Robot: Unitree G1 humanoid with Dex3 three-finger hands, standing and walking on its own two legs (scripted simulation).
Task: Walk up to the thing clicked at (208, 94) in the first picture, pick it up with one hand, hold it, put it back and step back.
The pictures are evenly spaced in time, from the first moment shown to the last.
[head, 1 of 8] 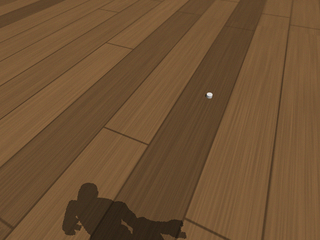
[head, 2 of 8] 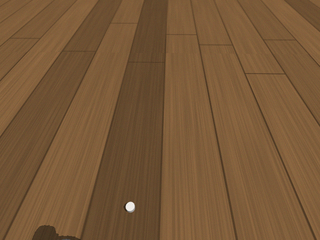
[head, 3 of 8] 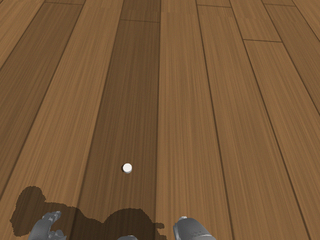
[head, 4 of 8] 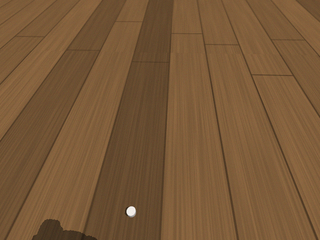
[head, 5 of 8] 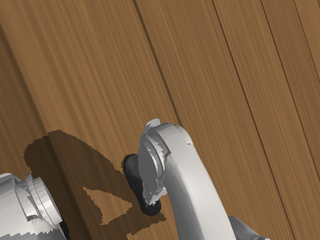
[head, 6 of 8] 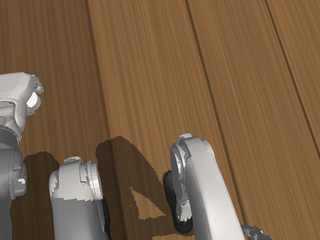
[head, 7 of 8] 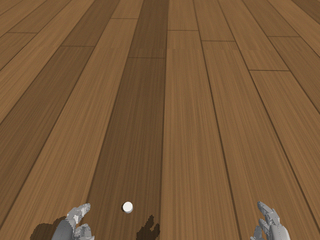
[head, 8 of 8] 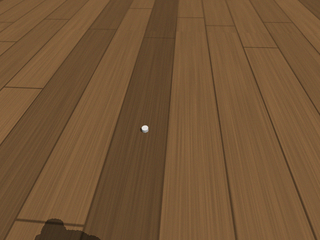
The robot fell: no
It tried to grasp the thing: yes
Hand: left
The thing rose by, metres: 0.69
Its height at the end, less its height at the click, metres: +0.00
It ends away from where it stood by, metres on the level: 0.00
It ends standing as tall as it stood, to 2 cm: yes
